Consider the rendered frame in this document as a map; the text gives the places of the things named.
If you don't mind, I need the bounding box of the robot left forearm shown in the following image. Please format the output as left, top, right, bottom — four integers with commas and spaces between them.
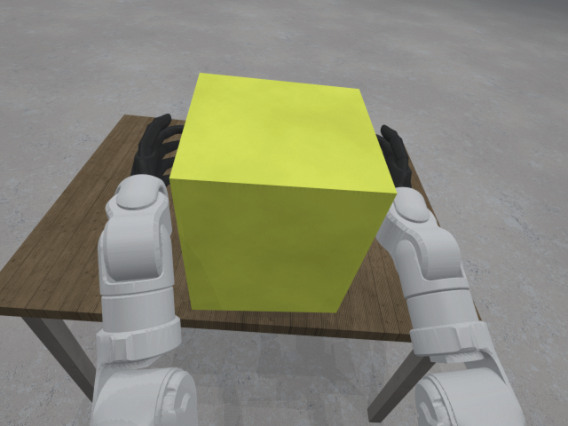
90, 174, 182, 426

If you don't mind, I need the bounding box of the robot right forearm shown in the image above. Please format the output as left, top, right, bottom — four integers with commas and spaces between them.
375, 187, 526, 426

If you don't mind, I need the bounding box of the carton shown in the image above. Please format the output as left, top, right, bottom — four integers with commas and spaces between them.
170, 73, 397, 313

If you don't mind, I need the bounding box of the table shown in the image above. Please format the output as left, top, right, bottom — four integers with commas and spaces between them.
0, 114, 482, 422

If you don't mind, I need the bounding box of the robot left upper arm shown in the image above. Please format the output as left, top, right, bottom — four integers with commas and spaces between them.
91, 367, 198, 426

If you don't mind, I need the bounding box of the right robot hand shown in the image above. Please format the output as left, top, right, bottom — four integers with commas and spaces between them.
375, 125, 412, 188

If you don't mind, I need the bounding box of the left robot hand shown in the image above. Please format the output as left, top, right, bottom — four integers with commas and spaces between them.
130, 114, 185, 187

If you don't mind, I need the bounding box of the robot right upper arm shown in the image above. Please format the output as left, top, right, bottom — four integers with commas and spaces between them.
414, 367, 524, 426

